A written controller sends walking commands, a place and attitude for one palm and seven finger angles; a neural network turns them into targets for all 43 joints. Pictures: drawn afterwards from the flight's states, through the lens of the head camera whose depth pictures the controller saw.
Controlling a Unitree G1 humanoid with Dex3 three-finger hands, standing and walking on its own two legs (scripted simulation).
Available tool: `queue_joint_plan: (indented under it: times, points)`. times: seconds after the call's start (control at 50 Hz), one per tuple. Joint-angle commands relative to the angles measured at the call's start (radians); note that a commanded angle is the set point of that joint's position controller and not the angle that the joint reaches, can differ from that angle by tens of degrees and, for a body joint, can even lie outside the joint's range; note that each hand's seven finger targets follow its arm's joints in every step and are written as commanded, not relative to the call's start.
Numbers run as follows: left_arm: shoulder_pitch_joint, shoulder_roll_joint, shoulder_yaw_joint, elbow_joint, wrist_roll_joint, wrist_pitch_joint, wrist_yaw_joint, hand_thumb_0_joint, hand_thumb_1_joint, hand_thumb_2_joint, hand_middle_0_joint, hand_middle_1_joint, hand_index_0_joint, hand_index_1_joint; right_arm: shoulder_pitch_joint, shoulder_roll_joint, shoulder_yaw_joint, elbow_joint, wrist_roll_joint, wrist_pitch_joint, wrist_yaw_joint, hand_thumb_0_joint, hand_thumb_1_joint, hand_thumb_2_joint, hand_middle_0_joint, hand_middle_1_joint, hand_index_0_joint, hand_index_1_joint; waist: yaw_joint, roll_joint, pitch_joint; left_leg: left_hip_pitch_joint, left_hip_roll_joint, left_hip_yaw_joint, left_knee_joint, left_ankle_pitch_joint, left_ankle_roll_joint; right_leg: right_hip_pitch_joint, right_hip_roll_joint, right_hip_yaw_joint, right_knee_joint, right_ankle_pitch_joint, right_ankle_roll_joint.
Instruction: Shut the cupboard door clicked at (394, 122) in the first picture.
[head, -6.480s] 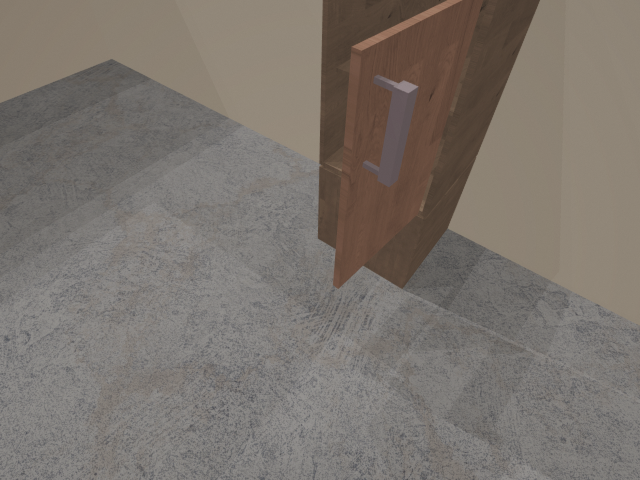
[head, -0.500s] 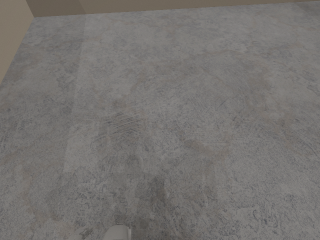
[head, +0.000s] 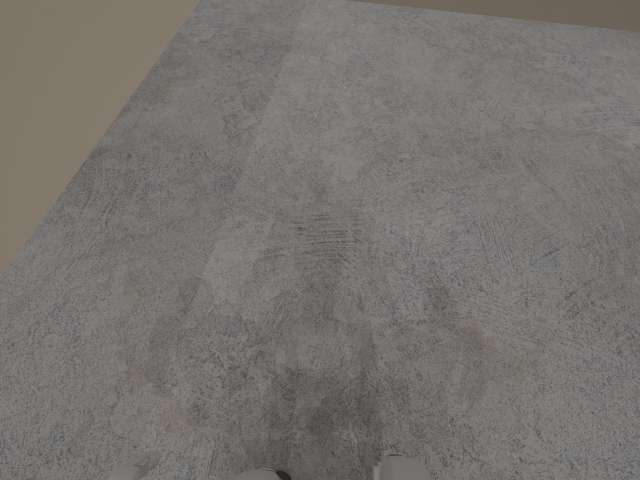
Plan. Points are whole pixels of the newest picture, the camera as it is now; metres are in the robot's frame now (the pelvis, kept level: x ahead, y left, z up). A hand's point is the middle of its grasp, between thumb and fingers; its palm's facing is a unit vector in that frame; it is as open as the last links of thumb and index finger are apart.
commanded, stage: walk to a spot facing it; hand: left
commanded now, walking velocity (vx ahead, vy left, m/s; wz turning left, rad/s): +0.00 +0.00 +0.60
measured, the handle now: out of the picture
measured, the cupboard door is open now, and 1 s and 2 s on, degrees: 85 85 85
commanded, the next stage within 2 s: none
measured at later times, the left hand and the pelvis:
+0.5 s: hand out of the picture +0.00 +0.15 -0.16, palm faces +0.36 -0.90 -0.26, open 7.3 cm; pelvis +0.02 -0.06 +0.00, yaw +21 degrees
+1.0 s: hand out of the picture +0.02 +0.17 -0.15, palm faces +0.57 -0.77 -0.28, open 7.4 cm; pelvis +0.04 -0.07 -0.01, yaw +36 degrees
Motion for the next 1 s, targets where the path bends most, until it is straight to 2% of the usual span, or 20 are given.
queue_joint_plan:
  times: [0.0,0.08,0.1,0.12,0.14,0.18,0.24,0.44,0.48,0.52,0.54,0.56,0.58,0.6,0.62,0.68,0.84,0.92,0.94,0.98]
  points:
    - [0.011,0.046,0.003,-0.093,-0.002,-0.022,0.007,0.000,0.900,0.900,-0.200,-0.300,-0.200,-0.300,0.037,-0.223,-0.073,-0.062,-0.003,-0.005,-0.012,0.000,-0.900,-0.900,0.200,0.300,0.200,0.300,-0.017,0.169,-0.162,0.138,0.233,-0.285,-0.136,0.237,0.115,0.063,0.041,-0.033,-0.183,-0.023,-0.005]
    - [0.127,0.068,0.012,-0.071,-0.008,-0.043,0.015,0.000,0.900,0.900,-0.200,-0.300,-0.200,-0.300,-0.018,-0.206,-0.082,-0.085,0.009,0.004,-0.009,0.000,-0.900,-0.900,0.200,0.300,0.200,0.300,0.037,0.140,-0.199,0.009,0.165,-0.302,-0.027,0.210,0.059,0.337,0.063,-0.051,-0.540,0.173,-0.024]
    - [0.171,0.136,0.024,-0.067,0.004,-0.056,0.023,0.000,0.900,0.900,-0.200,-0.300,-0.200,-0.300,-0.017,-0.156,-0.076,-0.095,0.020,0.003,-0.002,0.000,-0.900,-0.900,0.200,0.300,0.200,0.300,0.059,-0.024,-0.223,-0.125,0.082,-0.232,0.103,0.042,-0.003,0.492,-0.079,0.084,-0.693,0.199,-0.058]
    - [0.172,0.232,0.041,-0.069,0.018,-0.061,0.030,0.000,0.900,0.900,-0.200,-0.300,-0.200,-0.300,-0.027,-0.080,-0.064,-0.119,0.021,0.000,0.003,0.000,-0.900,-0.900,0.200,0.300,0.200,0.300,0.068,-0.344,-0.182,-0.315,-0.076,-0.030,0.367,-0.373,-0.094,0.532,-0.376,0.370,-0.742,0.346,-0.175]
    - [0.153,0.225,0.028,-0.074,0.009,-0.058,0.034,0.000,0.900,0.900,-0.200,-0.300,-0.200,-0.300,-0.049,-0.136,-0.070,-0.115,0.010,0.007,0.006,0.000,-0.900,-0.900,0.200,0.300,0.200,0.300,0.064,-0.278,-0.149,-0.285,-0.020,-0.078,0.588,-0.433,-0.084,0.385,-0.442,0.347,-0.717,0.452,-0.238]
    - [0.033,0.132,0.008,-0.096,0.003,-0.063,0.035,0.000,0.900,0.900,-0.200,-0.300,-0.200,-0.300,-0.005,-0.122,-0.074,-0.064,0.004,0.032,0.014,0.000,-0.900,-0.900,0.200,0.300,0.200,0.300,-0.013,-0.221,-0.088,-0.275,0.027,-0.087,0.750,-0.278,-0.101,0.313,-0.304,0.175,-0.698,0.447,-0.211]
    - [0.041,0.099,-0.002,-0.100,-0.001,-0.066,0.030,0.000,0.900,0.900,-0.200,-0.300,-0.200,-0.300,-0.014,-0.096,-0.060,-0.048,0.007,0.038,0.026,0.000,-0.900,-0.900,0.200,0.300,0.200,0.300,-0.018,-0.182,-0.087,-0.266,0.041,-0.031,0.728,-0.179,-0.122,0.360,-0.224,-0.015,-0.647,0.619,-0.163]
    - [0.189,0.170,0.027,-0.048,0.014,-0.061,0.028,0.000,0.900,0.900,-0.200,-0.300,-0.200,-0.300,-0.141,-0.072,-0.031,-0.080,0.015,0.024,0.029,0.000,-0.900,-0.900,0.200,0.300,0.200,0.300,0.065,-0.210,-0.119,-0.127,0.037,0.095,0.263,-0.264,-0.104,0.509,-0.310,-0.111,-0.537,0.839,-0.200]
    - [0.175,0.182,0.032,-0.044,0.013,-0.060,0.024,0.000,0.900,0.900,-0.200,-0.300,-0.200,-0.300,-0.108,-0.082,-0.033,-0.078,0.016,0.017,0.027,0.000,-0.900,-0.900,0.200,0.300,0.200,0.300,0.043,-0.202,-0.131,-0.039,0.020,0.120,0.160,-0.216,-0.088,0.473,-0.315,-0.129,-0.490,0.839,-0.186]
    - [0.136,0.188,0.032,-0.051,0.000,-0.059,0.016,0.000,0.900,0.900,-0.200,-0.300,-0.200,-0.300,0.003,-0.124,-0.047,-0.056,0.011,0.008,0.024,0.000,-0.900,-0.900,0.200,0.300,0.200,0.300,-0.029,-0.143,-0.183,0.186,0.004,0.123,-0.044,-0.007,-0.063,0.361,-0.279,-0.206,-0.312,0.774,-0.120]
    - [0.120,0.148,0.028,-0.075,-0.007,-0.056,0.010,0.000,0.900,0.900,-0.200,-0.300,-0.200,-0.300,0.082,-0.213,-0.071,-0.040,0.003,-0.002,0.019,0.000,-0.900,-0.900,0.200,0.300,0.200,0.300,-0.074,0.053,-0.251,0.395,0.161,-0.067,-0.092,0.247,0.009,0.159,-0.201,-0.239,-0.108,0.483,-0.062]
    - [0.057,0.071,0.002,-0.128,-0.014,-0.051,0.004,0.000,0.900,0.900,-0.200,-0.300,-0.200,-0.300,0.153,-0.318,-0.097,-0.032,0.004,-0.003,0.008,0.000,-0.900,-0.900,0.200,0.300,0.200,0.300,-0.115,0.323,-0.262,0.476,0.430,-0.437,-0.110,0.729,0.174,-0.103,-0.052,-0.192,0.120,-0.250,-0.001]
    - [0.010,0.096,0.003,-0.149,-0.001,-0.030,0.015,0.000,0.900,0.900,-0.200,-0.300,-0.200,-0.300,0.179,-0.318,-0.091,-0.013,0.010,0.005,0.001,0.000,-0.900,-0.900,0.200,0.300,0.200,0.300,-0.107,0.195,-0.265,0.442,0.463,-0.380,-0.088,0.758,0.228,-0.125,-0.062,-0.049,0.188,-0.267,-0.022]
    - [-0.019,0.093,0.003,-0.152,-0.001,-0.025,0.017,0.000,0.900,0.900,-0.200,-0.300,-0.200,-0.300,0.140,-0.290,-0.083,-0.028,0.007,0.002,-0.007,0.000,-0.900,-0.900,0.200,0.300,0.200,0.300,-0.090,0.115,-0.201,0.362,0.426,-0.335,-0.108,0.625,0.212,-0.128,-0.075,-0.039,0.193,-0.203,-0.021]
    - [-0.013,0.076,0.008,-0.127,0.002,-0.023,0.017,0.000,0.900,0.900,-0.200,-0.300,-0.200,-0.300,0.087,-0.268,-0.080,-0.045,0.002,-0.003,-0.017,0.000,-0.900,-0.900,0.200,0.300,0.200,0.300,-0.068,0.190,-0.179,0.306,0.361,-0.319,-0.118,0.538,0.184,-0.126,-0.071,-0.023,0.192,-0.151,-0.013]
    - [0.052,0.089,0.015,-0.082,0.004,-0.008,0.004,0.000,0.900,0.900,-0.200,-0.300,-0.200,-0.300,-0.025,-0.218,-0.058,-0.077,0.003,-0.007,-0.018,0.000,-0.900,-0.900,0.200,0.300,0.200,0.300,-0.001,0.165,-0.093,0.165,0.245,-0.215,-0.172,0.319,0.110,-0.062,-0.039,-0.011,0.164,0.000,-0.011]
    - [0.007,0.061,0.008,-0.115,0.000,-0.017,0.006,0.000,0.900,0.900,-0.200,-0.300,-0.200,-0.300,0.010,-0.218,-0.070,-0.076,-0.004,-0.003,-0.010,0.000,-0.900,-0.900,0.200,0.300,0.200,0.300,-0.012,0.156,-0.105,0.130,0.218,-0.297,-0.164,0.200,0.121,0.046,0.023,-0.031,-0.140,-0.010,-0.010]
    - [0.094,0.065,0.011,-0.101,-0.008,-0.037,0.011,0.000,0.900,0.900,-0.200,-0.300,-0.200,-0.300,-0.027,-0.212,-0.078,-0.092,0.003,0.003,-0.010,0.000,-0.900,-0.900,0.200,0.300,0.200,0.300,0.029,0.164,-0.144,0.047,0.176,-0.330,-0.059,0.272,0.086,0.274,0.070,-0.054,-0.437,0.115,-0.024]
    - [0.138,0.086,0.019,-0.093,-0.007,-0.047,0.016,0.000,0.900,0.900,-0.200,-0.300,-0.200,-0.300,-0.034,-0.188,-0.076,-0.098,0.010,0.002,-0.008,0.000,-0.900,-0.900,0.200,0.300,0.200,0.300,0.055,0.095,-0.160,-0.032,0.134,-0.310,0.001,0.188,0.047,0.402,0.036,-0.030,-0.584,0.208,-0.032]
    - [0.177,0.235,0.043,-0.094,0.014,-0.058,0.029,0.000,0.900,0.900,-0.200,-0.300,-0.200,-0.300,-0.038,-0.102,-0.064,-0.127,0.020,-0.002,0.000,0.000,-0.900,-0.900,0.200,0.300,0.200,0.300,0.082,-0.344,-0.166,-0.282,-0.077,-0.043,0.451,-0.430,-0.087,0.502,-0.422,0.391,-0.740,0.393,-0.211]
